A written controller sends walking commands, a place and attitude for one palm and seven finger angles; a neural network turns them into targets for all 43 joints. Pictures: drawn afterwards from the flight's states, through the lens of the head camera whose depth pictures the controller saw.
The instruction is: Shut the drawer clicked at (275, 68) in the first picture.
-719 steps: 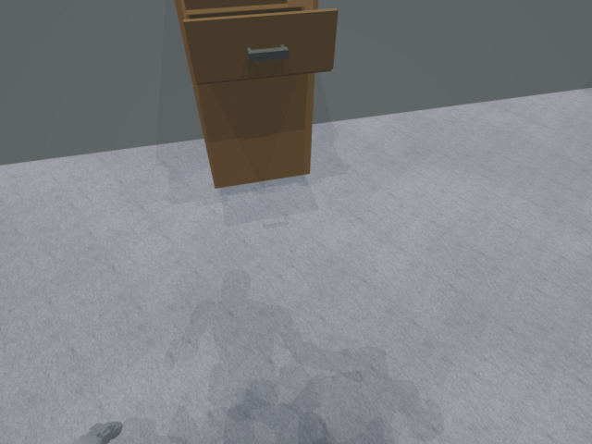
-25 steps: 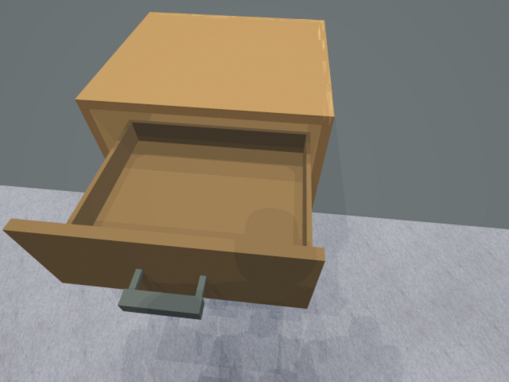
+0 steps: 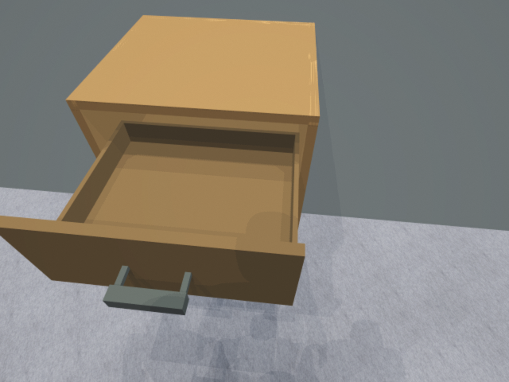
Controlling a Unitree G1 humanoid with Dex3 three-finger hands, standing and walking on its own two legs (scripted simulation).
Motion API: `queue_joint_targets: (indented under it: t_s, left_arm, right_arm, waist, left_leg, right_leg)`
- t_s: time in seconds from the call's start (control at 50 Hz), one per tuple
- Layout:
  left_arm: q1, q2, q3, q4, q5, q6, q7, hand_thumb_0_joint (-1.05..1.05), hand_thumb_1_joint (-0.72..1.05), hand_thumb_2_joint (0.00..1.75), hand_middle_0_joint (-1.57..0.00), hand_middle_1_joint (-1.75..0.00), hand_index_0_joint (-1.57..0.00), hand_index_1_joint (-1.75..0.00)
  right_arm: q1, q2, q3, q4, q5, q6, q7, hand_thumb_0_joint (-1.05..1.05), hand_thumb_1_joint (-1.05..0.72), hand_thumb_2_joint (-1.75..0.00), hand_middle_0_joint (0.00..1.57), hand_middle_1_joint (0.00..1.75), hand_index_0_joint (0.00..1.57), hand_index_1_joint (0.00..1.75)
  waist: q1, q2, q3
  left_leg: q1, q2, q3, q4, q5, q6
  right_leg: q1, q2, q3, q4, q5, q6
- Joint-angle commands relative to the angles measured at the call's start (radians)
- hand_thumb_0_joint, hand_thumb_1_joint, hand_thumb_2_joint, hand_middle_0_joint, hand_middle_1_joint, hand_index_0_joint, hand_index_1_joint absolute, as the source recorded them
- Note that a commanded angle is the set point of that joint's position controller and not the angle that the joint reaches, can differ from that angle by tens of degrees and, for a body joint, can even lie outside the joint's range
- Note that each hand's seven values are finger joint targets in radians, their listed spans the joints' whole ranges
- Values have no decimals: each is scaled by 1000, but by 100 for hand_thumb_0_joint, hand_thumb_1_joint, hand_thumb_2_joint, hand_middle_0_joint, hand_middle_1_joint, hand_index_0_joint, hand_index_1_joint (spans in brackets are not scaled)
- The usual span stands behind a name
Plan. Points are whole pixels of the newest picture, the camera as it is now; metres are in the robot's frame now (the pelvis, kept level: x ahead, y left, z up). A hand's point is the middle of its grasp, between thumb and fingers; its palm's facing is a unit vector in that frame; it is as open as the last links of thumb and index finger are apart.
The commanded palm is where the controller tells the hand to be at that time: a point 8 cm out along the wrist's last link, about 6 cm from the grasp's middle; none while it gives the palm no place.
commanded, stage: come to a stop and stand still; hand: left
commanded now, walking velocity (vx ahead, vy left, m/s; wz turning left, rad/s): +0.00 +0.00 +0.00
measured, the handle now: (151, 287) +0.25 +0.18 +0.01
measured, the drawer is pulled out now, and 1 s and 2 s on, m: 0.29 0.28 0.28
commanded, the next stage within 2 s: look again from close up in 0.10 s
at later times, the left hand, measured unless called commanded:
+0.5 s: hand out of the picture -0.02 +0.17 -0.17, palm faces +0.02 -0.98 -0.20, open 7.4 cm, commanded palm none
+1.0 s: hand (137, 360) +0.16 +0.18 -0.01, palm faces +0.20 -0.97 -0.12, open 6.9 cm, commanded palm +0.06 +0.21 -0.04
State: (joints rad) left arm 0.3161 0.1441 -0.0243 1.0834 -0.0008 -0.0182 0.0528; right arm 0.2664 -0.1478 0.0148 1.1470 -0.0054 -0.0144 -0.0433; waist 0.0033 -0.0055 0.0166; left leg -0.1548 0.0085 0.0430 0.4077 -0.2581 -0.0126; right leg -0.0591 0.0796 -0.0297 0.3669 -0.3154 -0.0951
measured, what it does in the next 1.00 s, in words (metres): stands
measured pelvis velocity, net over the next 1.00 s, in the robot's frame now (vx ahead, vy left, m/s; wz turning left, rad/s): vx -0.03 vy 0.01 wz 0.05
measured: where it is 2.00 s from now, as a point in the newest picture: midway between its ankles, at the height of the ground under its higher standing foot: outside the picture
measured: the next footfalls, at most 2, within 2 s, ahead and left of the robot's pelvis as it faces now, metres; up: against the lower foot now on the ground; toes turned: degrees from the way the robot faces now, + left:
none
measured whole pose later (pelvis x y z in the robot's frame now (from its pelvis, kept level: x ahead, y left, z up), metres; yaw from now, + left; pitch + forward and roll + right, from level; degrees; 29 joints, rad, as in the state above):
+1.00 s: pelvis -0.03 +0.01 -0.02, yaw +3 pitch +4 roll +1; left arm 0.44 0.15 0.00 0.14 -0.18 -0.18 0.06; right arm 0.26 -0.30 -0.03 0.80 0.01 -0.28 -0.06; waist -0.05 0.08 -0.10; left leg -0.39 -0.04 0.01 0.61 -0.29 0.01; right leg -0.31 0.03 -0.08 0.64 -0.40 -0.07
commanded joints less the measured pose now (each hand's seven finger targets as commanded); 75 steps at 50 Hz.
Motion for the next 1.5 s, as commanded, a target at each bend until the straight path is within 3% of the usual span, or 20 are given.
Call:
queue_joint_targets:
  t_s: [0.0, 0.72, 0.74, 0.76, 0.78, 0.8, 0.82, 0.84, 0.88, 0.92, 0.96, 1.0, 1.04, 1.08, 1.1, 1.18, 1.24, 1.32, 1.4, 1.48]
  left_arm:
    - [83, 114, 24, -27, -1, -10, 5, 0, 90, 90, -20, -30, -20, -30]
    - [99, 81, 20, -19, 0, -12, 1, 0, 90, 90, -20, -30, -20, -30]
    - [160, 110, 38, 18, 27, -49, 37, 0, 90, 90, -20, -30, -20, -30]
    - [-526, 287, 55, -1470, -189, -253, 0, 0, 90, 90, -22, -32, -22, -32]
    - [-170, 249, 77, -1269, -118, -201, 35, 0, 90, 90, -24, -34, -24, -34]
    - [-98, 213, 60, -1206, -132, -153, 94, 0, 90, 90, -26, -37, -26, -37]
    - [165, -12, -55, -939, -118, -50, 93, 0, 90, 90, -28, -39, -28, -39]
    - [53, -60, -104, -1118, -160, -56, 66, 0, 90, 90, -30, -41, -30, -41]
    - [75, -4, -82, -1171, -165, -145, 19, 0, 90, 90, -34, -45, -34, -45]
    - [187, -62, -99, -1061, -154, -219, -31, 0, 90, 90, -38, -50, -38, -50]
    - [453, -78, -47, -973, -188, -312, -127, 0, 90, 90, -42, -54, -42, -54]
    - [584, -13, 35, -978, -206, -408, -231, 0, 90, 90, -46, -58, -46, -58]
    - [363, 90, 61, -1298, -210, -520, -272, 0, 90, 90, -50, -62, -50, -62]
    - [283, 169, 122, -1413, -193, -599, -259, 0, 90, 90, -54, -67, -54, -67]
    - [239, 210, 151, -1446, -183, -616, -232, 0, 90, 90, -56, -69, -56, -69]
    - [75, 100, 65, -1401, -179, -702, -221, 0, 90, 90, -64, -78, -64, -78]
    - [69, 91, 17, -1392, -221, -635, -279, 0, 90, 90, -70, -84, -70, -84]
    - [83, 122, -22, -1398, -231, -415, -353, 0, 90, 90, -78, -93, -78, -93]
    - [125, 188, 88, -1406, -223, -268, -285, 0, 90, 90, -86, -101, -86, -101]
    - [218, 133, 131, -1482, -247, -264, -191, 0, 90, 90, -94, -110, -94, -110]
  right_arm:
    - [71, -72, -12, -17, 6, -13, -1, 0, -90, -90, 20, 30, 20, 30]
    - [116, -53, -8, 0, 5, -23, -2, 0, -90, -90, 20, 30, 20, 30]
    - [-4, -84, -16, -86, 5, -26, 5, 0, -90, -90, 20, 30, 20, 30]
    - [28, -296, -48, -441, 41, -186, -30, 0, -90, -90, 20, 30, 20, 30]
    - [-51, -200, -16, -394, 18, -272, -57, 0, -90, -90, 20, 30, 20, 30]
    - [-49, -219, -40, -336, 17, -300, -51, 0, -90, -90, 20, 30, 20, 30]
    - [-16, -167, -43, -311, 40, -303, -35, 0, -90, -90, 20, 30, 20, 30]
    - [-21, -198, -50, -387, 50, -307, -32, 0, -90, -90, 20, 30, 20, 30]
    - [-44, -239, -58, -436, 27, -337, -38, 0, -90, -90, 20, 30, 20, 30]
    - [-41, -240, -69, -499, 10, -338, -24, 0, -90, -90, 20, 30, 20, 30]
    - [-105, -231, -82, -566, 12, -327, -1, 0, -90, -90, 20, 30, 20, 30]
    - [-145, -227, -93, -618, 26, -316, 36, 0, -90, -90, 20, 30, 20, 30]
    - [-147, -221, -93, -698, 19, -317, 46, 0, -90, -90, 20, 30, 20, 30]
    - [-136, -196, -90, -708, 12, -314, 42, 0, -90, -90, 20, 30, 20, 30]
    - [-127, -201, -88, -696, 6, -298, 40, 0, -90, -90, 20, 30, 20, 30]
    - [-180, -181, -60, -739, 18, -274, 26, 0, -90, -90, 20, 30, 20, 30]
    - [-181, -203, -49, -785, 41, -278, 11, 0, -90, -90, 20, 30, 20, 30]
    - [-151, -217, -33, -834, 71, -274, -13, 0, -90, -90, 20, 30, 20, 30]
    - [-175, -195, -18, -831, 67, -260, -33, 0, -90, -90, 20, 30, 20, 30]
    - [-177, -167, -17, -822, 58, -260, -25, 0, -90, -90, 20, 30, 20, 30]
  waist:
    - [2, -11, 38]
    - [1, -6, 56]
    - [24, -58, 92]
    - [-102, 141, -381]
    - [2, 399, -439]
    - [-21, 349, -359]
    - [-37, 196, -197]
    - [-38, 52, -112]
    - [-80, -148, -89]
    - [-76, -291, -80]
    - [10, -375, -84]
    - [70, -259, -155]
    - [55, -22, -309]
    - [36, 161, -323]
    - [18, 181, -269]
    - [-64, 49, -84]
    - [-65, 16, -144]
    - [-42, 34, -240]
    - [6, -9, -180]
    - [30, -46, -144]
  left_leg:
    - [17, 87, -64, -11, 220, 42]
    - [13, 95, -81, -27, 220, 50]
    - [-136, 61, -9, 238, 137, 11]
    - [163, -15, -28, 50, 307, 73]
    - [294, -9, -9, 31, 541, 79]
    - [225, 35, -55, 61, 586, 40]
    - [134, 51, -73, 60, 546, 56]
    - [45, 45, -89, 91, 496, 68]
    - [-28, 3, -79, 178, 301, 84]
    - [-162, -19, -93, 220, 182, 65]
    - [-320, -21, -87, 253, 123, 38]
    - [-387, -37, -54, 306, 139, 15]
    - [-334, -46, -23, 340, 168, 25]
    - [-287, -37, -19, 380, 179, 38]
    - [-308, -28, -32, 401, 139, 42]
    - [-490, -17, -77, 495, -142, 54]
    - [-504, -18, -70, 506, -231, 57]
    - [-445, -22, -71, 453, -220, 62]
    - [-436, -11, -91, 383, -203, 58]
    - [-401, -5, -91, 342, -118, 51]
  right_leg:
    - [-58, -203, 139, -48, 522, 79]
    - [-105, -189, 142, -45, 391, 50]
    - [-92, -261, 215, -29, 1001, 162]
    - [-34, -187, 131, 84, 784, 85]
    - [-35, -105, 106, 143, 566, 42]
    - [-147, -103, 13, 99, 259, 61]
    - [-211, -101, -11, 99, 219, 68]
    - [-213, -102, -24, 106, 333, 77]
    - [-329, -113, -10, 118, 393, 110]
    - [-391, -114, -12, 170, 360, 133]
    - [-381, -111, -10, 245, 369, 136]
    - [-300, -137, 45, 317, 538, 129]
    - [-295, -130, 57, 380, 502, 107]
    - [-379, -115, 60, 399, 352, 77]
    - [-466, -102, 55, 400, 253, 68]
    - [-708, -92, 91, 377, -211, 53]
    - [-667, -105, 151, 302, -389, 66]
    - [-541, -119, 170, 237, -392, 90]
    - [-501, -111, 119, 237, -372, 82]
    - [-465, -96, 56, 264, -224, 75]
